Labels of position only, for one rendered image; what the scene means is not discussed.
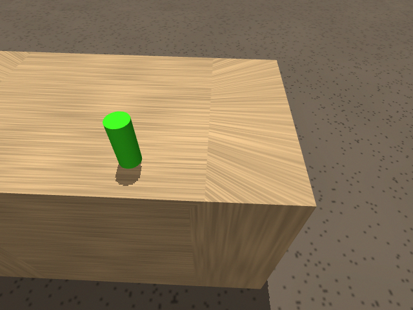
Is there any can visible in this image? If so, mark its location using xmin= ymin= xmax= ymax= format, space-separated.
xmin=103 ymin=111 xmax=142 ymax=169

